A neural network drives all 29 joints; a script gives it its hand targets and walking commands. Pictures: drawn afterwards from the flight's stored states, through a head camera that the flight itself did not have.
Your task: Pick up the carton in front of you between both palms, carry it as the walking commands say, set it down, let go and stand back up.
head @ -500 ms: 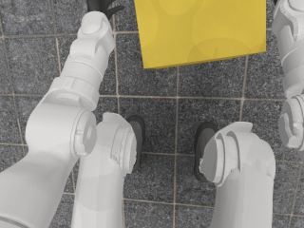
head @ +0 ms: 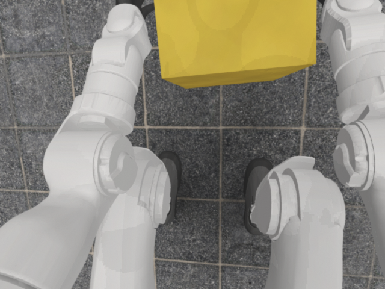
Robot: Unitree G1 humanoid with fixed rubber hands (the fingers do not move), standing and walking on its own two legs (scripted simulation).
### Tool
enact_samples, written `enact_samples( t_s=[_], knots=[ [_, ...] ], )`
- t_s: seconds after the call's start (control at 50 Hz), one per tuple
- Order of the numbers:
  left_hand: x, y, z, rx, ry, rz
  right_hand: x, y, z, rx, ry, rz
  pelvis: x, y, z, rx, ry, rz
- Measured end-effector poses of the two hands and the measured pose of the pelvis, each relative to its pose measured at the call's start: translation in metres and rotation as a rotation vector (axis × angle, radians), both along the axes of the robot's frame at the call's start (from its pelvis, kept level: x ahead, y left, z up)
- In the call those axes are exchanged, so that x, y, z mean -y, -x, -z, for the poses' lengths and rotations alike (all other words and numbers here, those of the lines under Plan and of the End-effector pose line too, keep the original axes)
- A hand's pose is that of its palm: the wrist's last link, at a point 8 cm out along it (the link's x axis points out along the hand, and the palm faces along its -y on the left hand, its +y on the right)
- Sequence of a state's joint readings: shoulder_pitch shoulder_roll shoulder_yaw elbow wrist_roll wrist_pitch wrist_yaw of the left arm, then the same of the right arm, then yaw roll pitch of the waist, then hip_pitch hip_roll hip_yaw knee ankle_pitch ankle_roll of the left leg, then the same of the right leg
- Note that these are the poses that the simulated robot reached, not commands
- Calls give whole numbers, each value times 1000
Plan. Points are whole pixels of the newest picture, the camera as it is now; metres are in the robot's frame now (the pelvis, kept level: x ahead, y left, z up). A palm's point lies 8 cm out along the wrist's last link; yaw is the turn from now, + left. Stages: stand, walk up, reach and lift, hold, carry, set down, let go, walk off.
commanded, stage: reach and lift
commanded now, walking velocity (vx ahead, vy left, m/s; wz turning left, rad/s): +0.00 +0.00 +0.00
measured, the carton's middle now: (228, 23) +0.54 -0.04 -0.23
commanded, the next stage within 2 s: none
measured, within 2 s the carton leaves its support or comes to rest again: neither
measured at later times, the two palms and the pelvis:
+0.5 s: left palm out of the picture +0.50 +0.11 +0.04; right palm out of the picture +0.50 -0.19 +0.04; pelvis -0.01 +0.02 +0.10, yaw -5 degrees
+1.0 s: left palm out of the picture +0.47 +0.11 +0.19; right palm out of the picture +0.45 -0.19 +0.17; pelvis +0.04 +0.02 +0.22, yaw -6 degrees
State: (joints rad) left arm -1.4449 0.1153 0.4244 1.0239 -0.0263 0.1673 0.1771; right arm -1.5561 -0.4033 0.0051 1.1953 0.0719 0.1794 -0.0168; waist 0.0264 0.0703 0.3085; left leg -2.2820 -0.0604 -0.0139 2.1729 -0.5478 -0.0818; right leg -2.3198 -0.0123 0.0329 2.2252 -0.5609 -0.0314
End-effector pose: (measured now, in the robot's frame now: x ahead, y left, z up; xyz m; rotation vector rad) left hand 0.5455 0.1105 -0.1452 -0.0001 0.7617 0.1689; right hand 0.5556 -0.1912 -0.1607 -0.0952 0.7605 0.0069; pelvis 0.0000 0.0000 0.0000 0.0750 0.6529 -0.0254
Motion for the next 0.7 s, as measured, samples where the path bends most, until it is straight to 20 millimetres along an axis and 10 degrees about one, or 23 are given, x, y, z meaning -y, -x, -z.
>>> enact_samples(
  t_s=[0.14,0.44,0.7],
  knots=[
    [0,8,-37,79,7,-45,-5,16,-27,42,-11,36,-5,-3,-6,-24,12,21],
    [9,47,-165,88,43,-16,6,57,-179,43,-21,129,-19,6,-82,-68,21,66],
    [6,53,-234,111,41,14,2,77,-240,65,-32,169,-21,-6,-141,-93,39,58]
  ],
)
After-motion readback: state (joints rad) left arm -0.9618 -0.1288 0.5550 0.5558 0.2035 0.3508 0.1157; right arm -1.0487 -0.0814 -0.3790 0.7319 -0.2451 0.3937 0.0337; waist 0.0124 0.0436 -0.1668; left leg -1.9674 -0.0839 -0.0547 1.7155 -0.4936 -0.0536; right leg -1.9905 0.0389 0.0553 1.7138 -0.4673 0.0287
